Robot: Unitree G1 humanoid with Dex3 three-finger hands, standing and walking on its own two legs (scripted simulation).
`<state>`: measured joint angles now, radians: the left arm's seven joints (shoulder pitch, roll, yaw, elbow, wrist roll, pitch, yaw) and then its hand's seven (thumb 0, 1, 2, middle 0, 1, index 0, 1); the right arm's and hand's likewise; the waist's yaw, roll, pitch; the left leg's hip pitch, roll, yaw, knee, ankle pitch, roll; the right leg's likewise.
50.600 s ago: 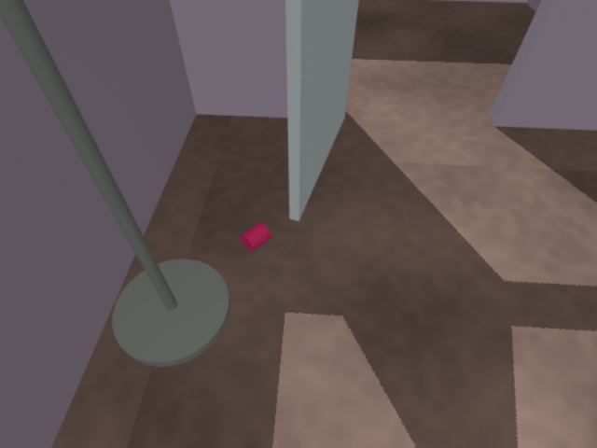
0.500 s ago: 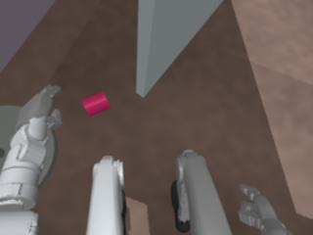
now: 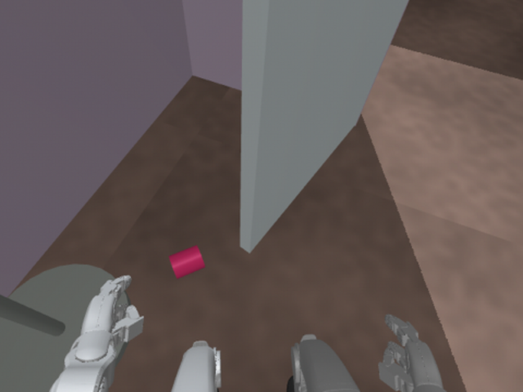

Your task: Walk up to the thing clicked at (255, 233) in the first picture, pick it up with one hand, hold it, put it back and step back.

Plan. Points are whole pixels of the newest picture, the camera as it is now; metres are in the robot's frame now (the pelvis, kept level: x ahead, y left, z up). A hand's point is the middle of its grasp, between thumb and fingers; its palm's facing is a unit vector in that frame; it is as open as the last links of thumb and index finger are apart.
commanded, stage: home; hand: left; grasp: from above
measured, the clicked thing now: (187, 261) +0.56 +0.20 -0.61
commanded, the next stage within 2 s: none
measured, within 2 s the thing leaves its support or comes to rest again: neither
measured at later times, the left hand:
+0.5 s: hand (114, 357) +0.19 +0.19 +0.01, palm faces +0.08 -0.98 -0.21, open 7.4 cm
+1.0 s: hand (118, 344) +0.20 +0.19 +0.01, palm faces +0.06 -0.98 -0.21, open 7.4 cm
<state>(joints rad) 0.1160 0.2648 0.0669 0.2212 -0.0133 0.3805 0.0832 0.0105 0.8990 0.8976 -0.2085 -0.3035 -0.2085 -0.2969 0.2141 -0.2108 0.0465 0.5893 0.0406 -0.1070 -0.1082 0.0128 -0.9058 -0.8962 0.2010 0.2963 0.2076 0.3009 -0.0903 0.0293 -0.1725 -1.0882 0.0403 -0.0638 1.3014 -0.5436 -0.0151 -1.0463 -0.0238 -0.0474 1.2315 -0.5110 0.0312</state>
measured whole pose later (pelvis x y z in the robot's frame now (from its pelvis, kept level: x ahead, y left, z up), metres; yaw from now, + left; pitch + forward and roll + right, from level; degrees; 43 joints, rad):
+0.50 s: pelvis +0.04 +0.00 +0.06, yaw +2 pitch +10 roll -3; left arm 0.51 0.22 0.04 -0.13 -0.05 0.46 0.02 0.01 0.90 0.90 -0.20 -0.30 -0.20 -0.30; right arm 0.25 -0.22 0.03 0.52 0.01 -0.24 -0.18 0.02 -0.90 -0.90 0.20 0.30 0.21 0.30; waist -0.04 0.04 -0.17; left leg -0.69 0.03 -0.06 1.00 -0.49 -0.01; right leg -0.64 -0.03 -0.06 0.93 -0.46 0.03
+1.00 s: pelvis +0.05 +0.00 +0.06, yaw +1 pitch +10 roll -3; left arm 0.49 0.23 0.04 -0.12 -0.05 0.46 0.02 0.01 0.91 0.90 -0.20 -0.30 -0.20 -0.29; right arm 0.29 -0.22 0.03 0.56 0.00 -0.23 -0.17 0.02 -0.90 -0.90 0.20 0.30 0.21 0.30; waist -0.05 0.05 -0.16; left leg -0.68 0.04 -0.05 1.01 -0.51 -0.01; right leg -0.63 -0.03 -0.05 0.94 -0.47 0.04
